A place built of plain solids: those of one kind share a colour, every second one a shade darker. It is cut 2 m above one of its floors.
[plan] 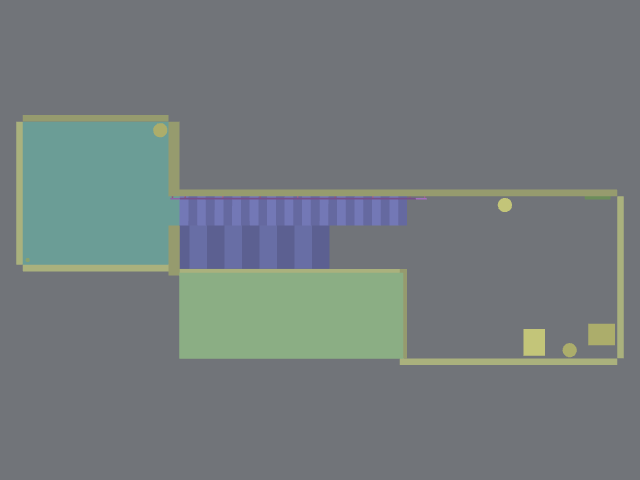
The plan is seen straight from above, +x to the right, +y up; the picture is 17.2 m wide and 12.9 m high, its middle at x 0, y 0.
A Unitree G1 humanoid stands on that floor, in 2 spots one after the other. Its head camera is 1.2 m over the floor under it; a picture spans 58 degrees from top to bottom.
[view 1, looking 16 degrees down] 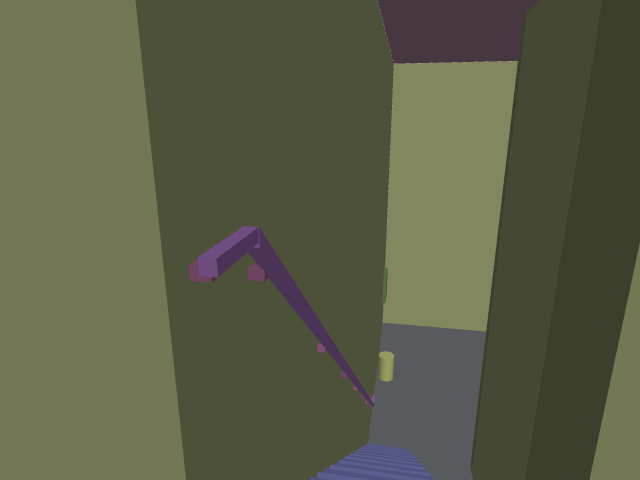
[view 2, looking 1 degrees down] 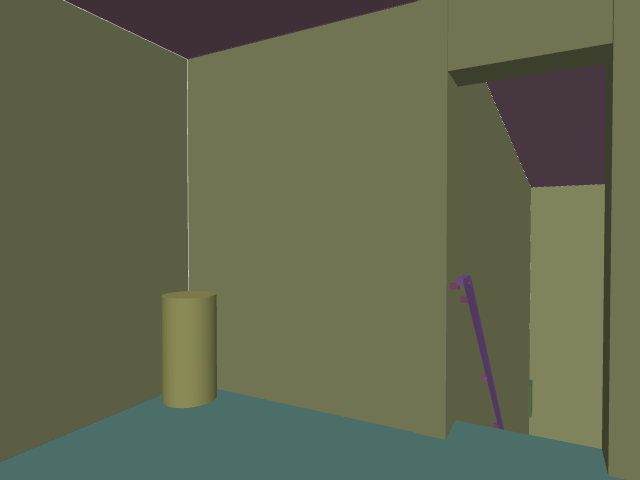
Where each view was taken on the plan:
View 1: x -4.77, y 0.74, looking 11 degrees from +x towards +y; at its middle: wall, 2.38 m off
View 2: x -6.61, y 0.65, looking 28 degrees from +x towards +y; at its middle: wall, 2.87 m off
